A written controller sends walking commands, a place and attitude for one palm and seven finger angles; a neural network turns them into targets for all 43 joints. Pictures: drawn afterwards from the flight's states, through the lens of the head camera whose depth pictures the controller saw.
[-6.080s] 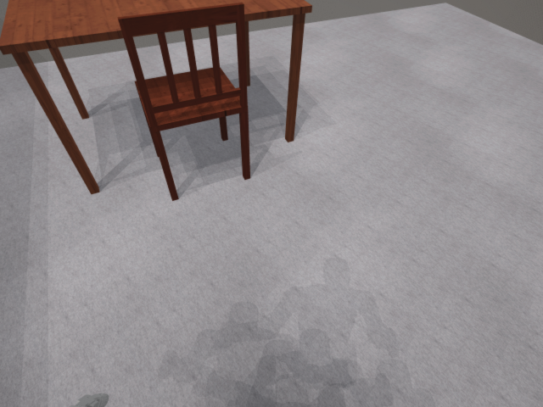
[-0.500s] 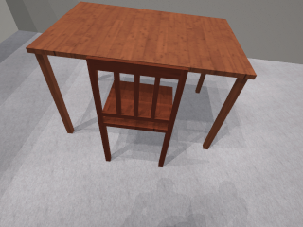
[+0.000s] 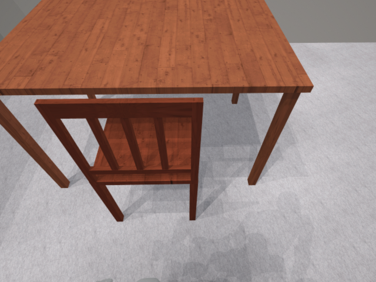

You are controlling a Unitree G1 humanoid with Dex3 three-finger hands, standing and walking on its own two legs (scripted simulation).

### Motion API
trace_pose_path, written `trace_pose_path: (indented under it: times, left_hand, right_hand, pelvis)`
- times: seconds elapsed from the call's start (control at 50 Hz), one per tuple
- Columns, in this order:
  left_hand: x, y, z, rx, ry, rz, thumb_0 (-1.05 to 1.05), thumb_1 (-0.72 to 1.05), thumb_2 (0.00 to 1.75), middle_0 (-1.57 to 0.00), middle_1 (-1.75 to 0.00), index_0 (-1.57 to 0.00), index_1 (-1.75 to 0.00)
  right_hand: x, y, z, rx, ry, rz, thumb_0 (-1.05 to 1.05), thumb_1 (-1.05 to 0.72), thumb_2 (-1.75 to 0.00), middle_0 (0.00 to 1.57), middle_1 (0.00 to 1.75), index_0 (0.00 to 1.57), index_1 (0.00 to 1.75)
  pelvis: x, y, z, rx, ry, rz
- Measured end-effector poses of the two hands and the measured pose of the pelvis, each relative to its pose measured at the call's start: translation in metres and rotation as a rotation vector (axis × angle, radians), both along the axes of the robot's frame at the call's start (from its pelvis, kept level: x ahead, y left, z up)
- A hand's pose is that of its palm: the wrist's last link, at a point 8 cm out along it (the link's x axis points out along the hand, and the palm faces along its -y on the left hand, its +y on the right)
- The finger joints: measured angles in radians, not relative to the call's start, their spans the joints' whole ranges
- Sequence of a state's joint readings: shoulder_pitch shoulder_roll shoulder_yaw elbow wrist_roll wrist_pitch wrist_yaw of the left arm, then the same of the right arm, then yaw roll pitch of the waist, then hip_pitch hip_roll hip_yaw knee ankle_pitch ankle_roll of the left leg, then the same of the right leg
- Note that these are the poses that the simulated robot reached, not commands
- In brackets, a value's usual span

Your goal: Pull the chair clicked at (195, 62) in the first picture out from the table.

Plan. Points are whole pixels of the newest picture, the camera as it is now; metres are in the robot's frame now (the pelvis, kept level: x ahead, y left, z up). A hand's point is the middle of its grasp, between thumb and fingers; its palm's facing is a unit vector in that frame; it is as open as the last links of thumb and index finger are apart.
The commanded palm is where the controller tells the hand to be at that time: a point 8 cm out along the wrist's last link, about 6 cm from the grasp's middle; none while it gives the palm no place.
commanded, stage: come to a stop and stand still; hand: left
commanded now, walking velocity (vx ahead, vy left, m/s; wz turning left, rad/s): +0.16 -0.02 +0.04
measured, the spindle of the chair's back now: (133, 145) +0.51 +0.19 -0.10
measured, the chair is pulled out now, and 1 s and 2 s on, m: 0.00 0.00 0.00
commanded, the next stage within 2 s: look again from close up in 1.50 s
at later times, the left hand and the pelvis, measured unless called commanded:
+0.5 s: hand out of the picture +0.08 +0.19 -0.16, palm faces +0.03 -0.97 -0.24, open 7.3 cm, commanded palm none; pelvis +0.05 +0.01 +0.01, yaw -3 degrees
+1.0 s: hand out of the picture +0.03 +0.13 -0.16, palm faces +0.03 -0.98 -0.21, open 7.2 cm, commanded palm none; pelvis -0.02 -0.05 +0.01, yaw -2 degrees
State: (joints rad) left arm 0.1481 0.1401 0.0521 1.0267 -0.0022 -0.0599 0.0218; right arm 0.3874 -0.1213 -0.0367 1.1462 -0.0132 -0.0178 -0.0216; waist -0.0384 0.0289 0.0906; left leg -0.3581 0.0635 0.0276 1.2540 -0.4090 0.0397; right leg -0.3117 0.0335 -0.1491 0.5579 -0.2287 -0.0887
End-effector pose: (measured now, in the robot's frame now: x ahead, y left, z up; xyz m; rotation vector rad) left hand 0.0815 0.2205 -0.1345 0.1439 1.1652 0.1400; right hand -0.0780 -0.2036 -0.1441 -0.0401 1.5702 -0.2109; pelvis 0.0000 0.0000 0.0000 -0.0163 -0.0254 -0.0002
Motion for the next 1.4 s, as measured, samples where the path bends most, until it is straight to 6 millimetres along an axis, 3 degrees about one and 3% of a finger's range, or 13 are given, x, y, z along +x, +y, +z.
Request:
trace_pose_path:
  times: [0.1, 0.2, 0.32, 0.42, 0.5, 0.6, 0.7, 0.8, 0.9, 1.0, 1.28, 1.4]
  left_hand:
    - [-0.003, 0.01, 0.008, 0.039, 0.089, 0.004, -0.02, 0.94, 0.9, -0.2, -0.3, -0.2, -0.3]
    - [-0.003, 0.008, 0.004, 0.011, 0.155, 0.024, -0.01, 0.93, 0.9, -0.2, -0.3, -0.2, -0.3]
    - [0.0, 0.01, -0.009, -0.024, 0.207, 0.06, 0.0, 0.92, 0.9, -0.2, -0.3, -0.2, -0.3]
    - [0.001, 0.016, -0.006, -0.004, 0.232, 0.05, 0.0, 0.91, 0.9, -0.2, -0.3, -0.2, -0.3]
    - [-0.002, 0.021, 0.003, 0.048, 0.23, 0.041, 0.0, 0.91, 0.9, -0.2, -0.3, -0.2, -0.3]
    - [-0.014, 0.017, 0.009, 0.123, 0.198, 0.025, 0.0, 0.91, 0.9, -0.2, -0.3, -0.2, -0.3]
    - [-0.033, -0.003, 0.019, 0.135, 0.191, 0.008, 0.0, 0.91, 0.9, -0.2, -0.3, -0.2, -0.3]
    - [-0.038, -0.025, 0.019, 0.095, 0.167, -0.011, 0.0, 0.9, 0.9, -0.2, -0.3, -0.2, -0.3]
    - [-0.042, -0.038, 0.006, 0.044, 0.123, 0.002, 0.0, 0.91, 0.9, -0.2, -0.3, -0.21, -0.3]
    - [-0.058, -0.04, 0.006, 0.023, 0.119, 0.019, 0.0, 0.93, 0.9, -0.2, -0.3, -0.21, -0.3]
    - [-0.147, -0.049, 0.007, 0.004, 0.28, 0.054, 0.0, 0.91, 0.9, -0.2, -0.3, -0.2, -0.3]
    - [-0.166, -0.057, 0.004, -0.025, 0.324, 0.068, 0.0, 0.91, 0.9, -0.2, -0.3, -0.2, -0.3]
  right_hand:
    - [0.105, -0.017, 0.007, -0.037, -0.206, 0.053, 0.01, -0.91, -0.89, 0.2, 0.3, 0.2, 0.3]
    - [0.171, -0.023, 0.012, -0.076, -0.286, 0.105, 0.01, -0.94, -0.89, 0.2, 0.3, 0.2, 0.3]
    - [0.214, -0.003, 0.017, -0.078, -0.325, 0.135, 0.01, -0.93, -0.89, 0.2, 0.3, 0.2, 0.3]
    - [0.225, 0.002, 0.016, -0.065, -0.34, 0.136, 0.0, -0.92, -0.89, 0.2, 0.3, 0.2, 0.3]
    - [0.217, -0.008, 0.01, -0.051, -0.334, 0.13, 0.0, -0.92, -0.89, 0.2, 0.3, 0.2, 0.3]
    - [0.195, -0.038, -0.006, -0.029, -0.33, 0.1, 0.0, -0.91, -0.89, 0.2, 0.3, 0.2, 0.3]
    - [0.16, -0.066, -0.008, -0.03, -0.29, 0.058, 0.0, -0.91, -0.89, 0.2, 0.3, 0.2, 0.3]
    - [0.122, -0.078, -0.001, -0.043, -0.245, 0.037, 0.0, -0.91, -0.89, 0.2, 0.3, 0.2, 0.3]
    - [0.085, -0.076, 0.002, -0.059, -0.193, 0.062, 0.0, -0.91, -0.89, 0.2, 0.3, 0.2, 0.3]
    - [0.052, -0.063, 0.01, -0.036, -0.152, 0.086, 0.0, -0.91, -0.89, 0.2, 0.3, 0.2, 0.3]
    - [-0.011, -0.043, 0.007, 0.021, -0.083, 0.051, 0.0, -0.91, -0.89, 0.2, 0.3, 0.2, 0.3]
    - [-0.032, -0.04, 0.01, 0.013, -0.035, 0.037, 0.0, -0.91, -0.89, 0.2, 0.3, 0.2, 0.3]
  pelvis:
    - [0.028, -0.002, 0.01, -0.005, 0.02, 0.001]
    - [0.053, 0.006, 0.011, -0.01, 0.018, -0.018]
    - [0.074, 0.016, 0.008, 0.015, -0.003, -0.033]
    - [0.068, 0.015, 0.009, 0.034, 0.0, -0.05]
    - [0.053, 0.007, 0.009, 0.031, 0.01, -0.057]
    - [0.036, -0.015, 0.0, 0.047, 0.011, -0.066]
    - [0.023, -0.031, 0.004, 0.044, -0.006, -0.051]
    - [0.012, -0.041, 0.01, 0.044, 0.0, -0.048]
    - [-0.004, -0.044, 0.007, 0.015, 0.005, -0.026]
    - [-0.019, -0.049, 0.014, 0.028, -0.019, -0.032]
    - [-0.044, -0.047, 0.016, 0.028, -0.009, -0.04]
    - [-0.046, -0.044, 0.016, 0.028, 0.0, -0.039]
